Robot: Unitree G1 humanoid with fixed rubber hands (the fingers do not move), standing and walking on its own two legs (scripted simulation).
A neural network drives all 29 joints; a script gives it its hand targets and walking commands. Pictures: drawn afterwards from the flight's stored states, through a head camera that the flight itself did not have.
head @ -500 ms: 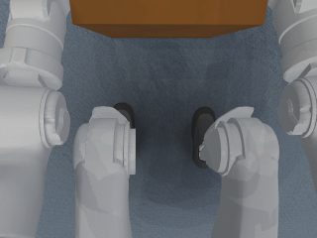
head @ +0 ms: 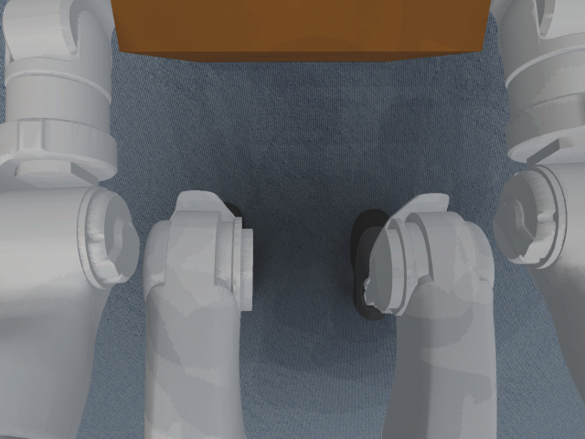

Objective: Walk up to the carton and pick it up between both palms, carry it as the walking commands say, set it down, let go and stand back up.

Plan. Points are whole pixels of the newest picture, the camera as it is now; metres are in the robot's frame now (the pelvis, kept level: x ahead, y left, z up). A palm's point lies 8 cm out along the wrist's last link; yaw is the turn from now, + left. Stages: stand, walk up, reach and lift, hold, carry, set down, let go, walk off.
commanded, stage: reach and lift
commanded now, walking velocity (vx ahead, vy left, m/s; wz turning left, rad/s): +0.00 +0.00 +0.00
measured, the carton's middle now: out of the picture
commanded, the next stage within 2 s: none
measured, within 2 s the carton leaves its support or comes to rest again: leaves its support in 0.02 s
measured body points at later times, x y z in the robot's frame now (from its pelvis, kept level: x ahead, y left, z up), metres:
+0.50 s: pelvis -0.01 +0.00 +0.03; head +0.35 +0.02 +0.29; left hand +0.56 +0.19 -0.11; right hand +0.57 -0.17 -0.10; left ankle +0.10 +0.14 -0.35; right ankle +0.09 -0.13 -0.35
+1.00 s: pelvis -0.03 +0.00 +0.07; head +0.32 +0.04 +0.35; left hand +0.55 +0.22 -0.01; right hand +0.57 -0.14 -0.01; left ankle +0.10 +0.13 -0.35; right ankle +0.10 -0.13 -0.35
